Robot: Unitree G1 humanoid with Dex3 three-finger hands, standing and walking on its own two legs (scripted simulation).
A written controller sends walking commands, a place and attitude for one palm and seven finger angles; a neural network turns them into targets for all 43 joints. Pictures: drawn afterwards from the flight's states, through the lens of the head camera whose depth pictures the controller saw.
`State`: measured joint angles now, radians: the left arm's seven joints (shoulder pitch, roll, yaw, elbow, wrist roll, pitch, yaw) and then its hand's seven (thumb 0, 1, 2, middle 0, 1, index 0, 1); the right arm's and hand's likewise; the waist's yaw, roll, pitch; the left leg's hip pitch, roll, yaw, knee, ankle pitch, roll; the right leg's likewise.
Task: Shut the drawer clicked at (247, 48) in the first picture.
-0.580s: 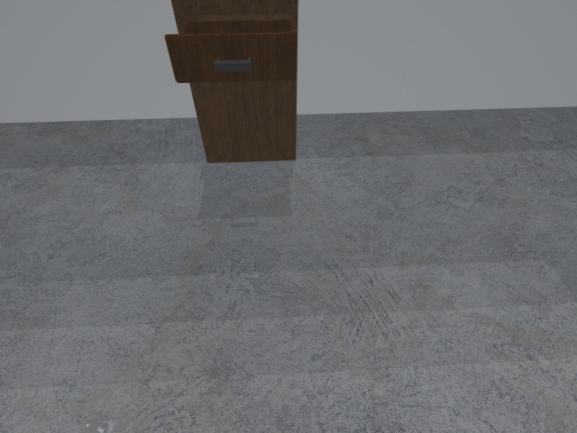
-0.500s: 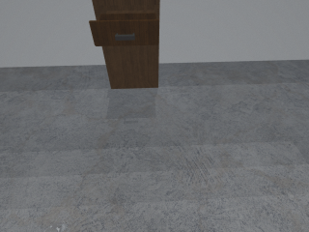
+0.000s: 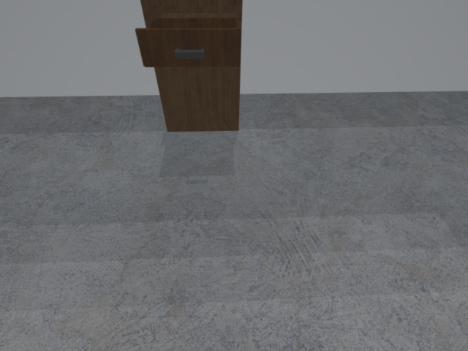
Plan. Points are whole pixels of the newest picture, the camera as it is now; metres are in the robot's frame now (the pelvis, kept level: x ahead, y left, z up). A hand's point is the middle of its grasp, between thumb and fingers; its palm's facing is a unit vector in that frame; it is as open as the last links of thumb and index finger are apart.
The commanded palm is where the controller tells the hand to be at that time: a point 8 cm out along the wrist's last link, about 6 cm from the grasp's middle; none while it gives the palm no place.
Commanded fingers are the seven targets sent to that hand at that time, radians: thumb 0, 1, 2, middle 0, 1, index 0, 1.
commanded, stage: stand and wait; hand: left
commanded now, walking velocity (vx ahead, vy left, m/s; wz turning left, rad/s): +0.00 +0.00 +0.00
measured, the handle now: (189, 51) +1.27 +0.27 -0.07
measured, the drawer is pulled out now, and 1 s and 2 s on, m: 0.30 0.30 0.30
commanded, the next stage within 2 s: look at it before walking up in 0.24 s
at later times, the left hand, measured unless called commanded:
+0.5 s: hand out of the picture +0.07 +0.25 -0.15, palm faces -0.03 -0.94 -0.34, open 7.3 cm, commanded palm none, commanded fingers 0.00 0.90 0.90 -0.20 -0.30 -0.20 -0.30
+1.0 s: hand out of the picture +0.06 +0.25 -0.15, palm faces -0.03 -0.94 -0.34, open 7.3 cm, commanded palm none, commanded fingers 0.00 0.90 0.90 -0.20 -0.30 -0.20 -0.30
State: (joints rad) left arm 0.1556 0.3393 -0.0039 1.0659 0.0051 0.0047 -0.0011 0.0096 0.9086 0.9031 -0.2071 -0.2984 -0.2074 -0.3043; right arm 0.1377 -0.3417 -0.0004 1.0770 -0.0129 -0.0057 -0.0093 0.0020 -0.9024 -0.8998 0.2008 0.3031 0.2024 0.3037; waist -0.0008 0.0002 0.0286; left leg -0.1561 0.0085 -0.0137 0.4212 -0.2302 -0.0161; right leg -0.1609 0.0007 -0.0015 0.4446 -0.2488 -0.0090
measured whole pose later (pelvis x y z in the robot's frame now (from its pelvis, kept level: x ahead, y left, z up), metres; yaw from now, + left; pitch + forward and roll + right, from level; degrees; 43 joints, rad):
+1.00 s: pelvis -0.01 +0.00 +0.00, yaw +0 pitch -2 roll +0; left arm 0.15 0.33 -0.01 1.09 0.01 0.00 0.00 0.01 0.91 0.90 -0.21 -0.30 -0.21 -0.30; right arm 0.13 -0.34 0.01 1.11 -0.01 -0.01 0.00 0.00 -0.90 -0.90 0.20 0.30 0.20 0.30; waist 0.00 0.00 0.03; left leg -0.13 0.01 -0.01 0.36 -0.19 -0.01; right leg -0.14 0.00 0.01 0.39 -0.21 0.00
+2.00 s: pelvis +0.33 -0.01 -0.01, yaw +1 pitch -1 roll -3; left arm 0.33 0.19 0.05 1.09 0.03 -0.06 0.00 0.00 0.94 0.90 -0.20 -0.30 -0.21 -0.30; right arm 0.16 -0.18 -0.06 0.99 -0.02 -0.04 0.02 0.00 -0.91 -0.90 0.19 0.30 0.19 0.30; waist 0.01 -0.01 0.01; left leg -0.46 0.12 0.11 0.72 -0.25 0.00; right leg -0.11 -0.02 -0.21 0.46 -0.32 0.00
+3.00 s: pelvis +0.70 -0.04 -0.01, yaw +1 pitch -3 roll -2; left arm 0.24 0.15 0.04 1.06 0.01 -0.03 0.02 0.00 0.94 0.90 -0.20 -0.30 -0.20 -0.30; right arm 0.22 -0.17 -0.04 1.07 -0.02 0.00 -0.02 0.01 -0.93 -0.90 0.19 0.30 0.20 0.30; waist 0.00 0.02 0.02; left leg -0.36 0.08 0.08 0.67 -0.29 -0.02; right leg -0.16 -0.01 -0.24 0.47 -0.26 -0.06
